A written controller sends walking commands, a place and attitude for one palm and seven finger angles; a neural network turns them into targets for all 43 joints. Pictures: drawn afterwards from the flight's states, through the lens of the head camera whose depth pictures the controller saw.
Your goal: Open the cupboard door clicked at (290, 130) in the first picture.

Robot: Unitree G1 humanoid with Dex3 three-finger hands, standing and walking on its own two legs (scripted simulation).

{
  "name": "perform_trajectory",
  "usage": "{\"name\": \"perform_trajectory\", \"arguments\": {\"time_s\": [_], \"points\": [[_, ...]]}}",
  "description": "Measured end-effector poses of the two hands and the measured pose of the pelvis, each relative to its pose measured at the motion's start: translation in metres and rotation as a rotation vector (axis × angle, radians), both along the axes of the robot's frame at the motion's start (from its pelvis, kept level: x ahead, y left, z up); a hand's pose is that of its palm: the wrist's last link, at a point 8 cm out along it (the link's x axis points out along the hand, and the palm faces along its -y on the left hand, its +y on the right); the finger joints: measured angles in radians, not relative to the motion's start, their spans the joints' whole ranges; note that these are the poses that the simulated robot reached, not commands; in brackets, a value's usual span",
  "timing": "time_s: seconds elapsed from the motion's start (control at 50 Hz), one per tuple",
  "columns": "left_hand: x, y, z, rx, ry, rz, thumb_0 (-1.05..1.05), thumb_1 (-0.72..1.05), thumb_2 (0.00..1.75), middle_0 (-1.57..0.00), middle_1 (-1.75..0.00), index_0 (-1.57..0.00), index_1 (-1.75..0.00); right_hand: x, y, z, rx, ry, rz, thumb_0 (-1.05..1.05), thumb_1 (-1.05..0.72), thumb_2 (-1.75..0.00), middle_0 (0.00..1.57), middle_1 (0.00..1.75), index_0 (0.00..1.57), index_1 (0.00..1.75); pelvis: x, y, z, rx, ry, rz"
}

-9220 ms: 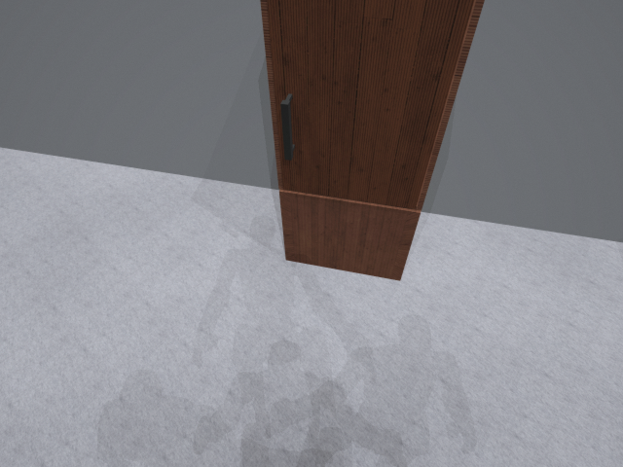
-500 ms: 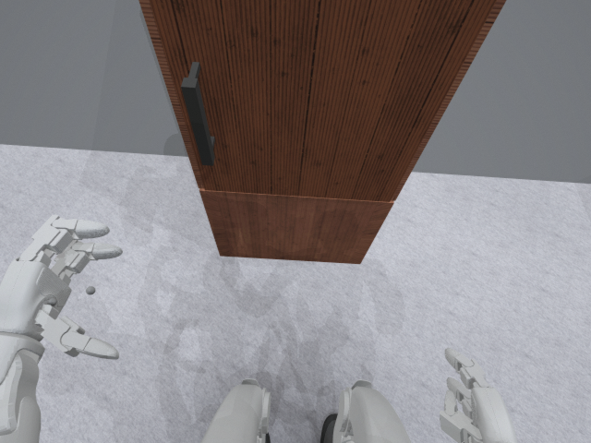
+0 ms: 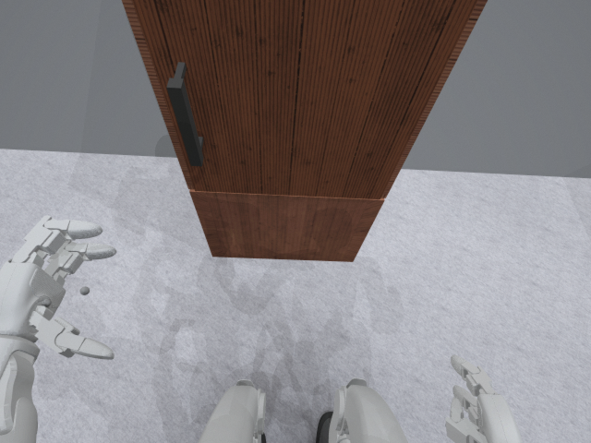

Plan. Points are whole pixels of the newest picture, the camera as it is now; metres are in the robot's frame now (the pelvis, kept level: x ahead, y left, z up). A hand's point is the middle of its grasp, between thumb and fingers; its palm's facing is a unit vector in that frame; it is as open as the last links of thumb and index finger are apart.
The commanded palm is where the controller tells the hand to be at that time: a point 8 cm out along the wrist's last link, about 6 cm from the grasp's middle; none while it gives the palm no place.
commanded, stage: raise the hand with hooked fingers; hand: left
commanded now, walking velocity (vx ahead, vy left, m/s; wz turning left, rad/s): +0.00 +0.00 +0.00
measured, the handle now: (189, 118) +0.58 +0.21 +0.02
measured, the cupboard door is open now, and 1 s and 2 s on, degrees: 0 0 0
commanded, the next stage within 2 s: move the hooked fingers beside the handle in 0.02 s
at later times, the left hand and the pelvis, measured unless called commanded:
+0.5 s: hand (99, 246) +0.34 +0.27 +0.03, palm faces +0.01 -1.00 -0.04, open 14.0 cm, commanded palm +0.33 +0.32 +0.03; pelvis +0.00 +0.00 -0.01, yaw -1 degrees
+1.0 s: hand (119, 194) +0.43 +0.28 +0.02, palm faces +0.02 -1.00 -0.04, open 14.0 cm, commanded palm +0.41 +0.31 +0.02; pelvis +0.00 +0.01 -0.01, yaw -2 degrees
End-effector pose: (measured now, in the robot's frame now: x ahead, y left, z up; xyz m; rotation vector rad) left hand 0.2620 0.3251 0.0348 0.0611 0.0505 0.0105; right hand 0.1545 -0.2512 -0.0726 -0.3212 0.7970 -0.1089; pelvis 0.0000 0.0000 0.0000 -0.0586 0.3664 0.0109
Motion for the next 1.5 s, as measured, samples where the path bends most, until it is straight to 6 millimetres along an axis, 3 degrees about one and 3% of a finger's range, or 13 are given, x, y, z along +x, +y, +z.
{"name": "perform_trajectory", "arguments": {"time_s": [0.2,0.36,0.6,0.8,1.24,1.5], "points": [[0.001,0.000,0.002,0.001,-0.007,0.010,-0.01,-0.49,0.30,-0.30,-1.20,-0.30,-1.20,0.008,0.002,-0.001,0.010,-0.018,0.015,0.02,-0.90,-0.90,0.21,0.30,0.20,0.30,0.000,-0.003,-0.001,0.002,0.001,0.002],[0.031,0.002,-0.003,-0.011,-0.025,0.000,-0.01,-0.50,0.30,-0.30,-1.20,-0.30,-1.20,0.002,-0.005,-0.010,-0.017,0.013,0.008,0.02,-0.90,-0.90,0.21,0.30,0.20,0.30,-0.003,-0.004,-0.007,-0.002,0.013,0.003],[0.076,0.009,-0.009,-0.020,-0.006,0.017,-0.01,-0.49,0.30,-0.30,-1.20,-0.30,-1.20,-0.034,-0.015,-0.018,-0.035,0.129,-0.054,0.01,-0.90,-0.90,0.21,0.30,0.20,0.30,-0.004,-0.002,-0.009,-0.001,0.042,-0.013],[0.113,0.000,-0.012,-0.028,-0.009,-0.006,-0.01,-0.49,0.30,-0.30,-1.20,-0.30,-1.20,-0.067,-0.017,-0.024,-0.045,0.252,-0.111,0.01,-0.90,-0.90,0.21,0.30,0.20,0.30,-0.003,0.003,-0.009,-0.004,0.064,-0.020],[0.180,0.000,-0.017,-0.027,-0.024,0.009,-0.01,-0.50,0.30,-0.30,-1.20,-0.30,-1.20,-0.106,-0.019,-0.037,-0.072,0.428,-0.166,0.01,-0.90,-0.90,0.21,0.30,0.20,0.30,-0.005,0.007,-0.021,-0.020,0.117,-0.023],[0.220,0.002,-0.019,-0.024,-0.029,0.016,-0.01,-0.49,0.30,-0.30,-1.20,-0.30,-1.20,-0.140,-0.019,-0.044,-0.085,0.544,-0.205,0.01,-0.90,-0.90,0.21,0.30,0.20,0.30,-0.009,0.006,-0.033,-0.034,0.159,-0.030]]}}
